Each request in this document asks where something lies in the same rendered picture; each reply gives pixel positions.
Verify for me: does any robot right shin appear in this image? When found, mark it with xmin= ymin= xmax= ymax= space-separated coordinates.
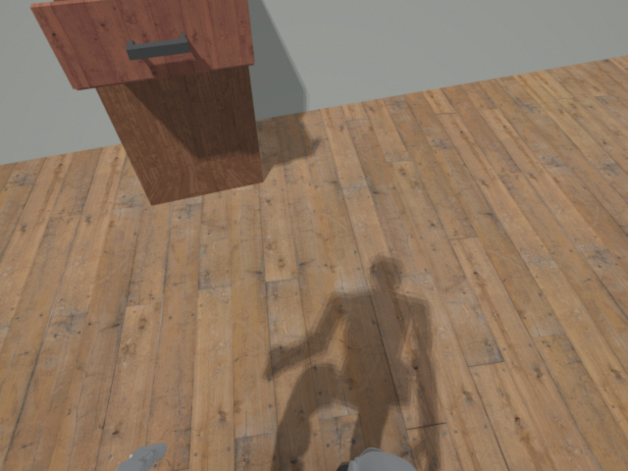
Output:
xmin=358 ymin=447 xmax=381 ymax=458

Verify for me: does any cabinet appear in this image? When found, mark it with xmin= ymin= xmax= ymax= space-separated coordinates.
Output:
xmin=54 ymin=0 xmax=263 ymax=206

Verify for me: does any robot left hand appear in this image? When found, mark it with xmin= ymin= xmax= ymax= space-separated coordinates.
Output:
xmin=115 ymin=443 xmax=167 ymax=471

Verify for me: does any drawer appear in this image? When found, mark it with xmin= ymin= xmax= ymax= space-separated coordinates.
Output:
xmin=30 ymin=0 xmax=255 ymax=90

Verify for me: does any handle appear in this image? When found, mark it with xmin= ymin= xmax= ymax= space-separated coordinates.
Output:
xmin=126 ymin=33 xmax=190 ymax=61

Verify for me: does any robot right thigh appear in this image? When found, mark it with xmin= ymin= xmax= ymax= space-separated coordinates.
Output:
xmin=347 ymin=451 xmax=417 ymax=471

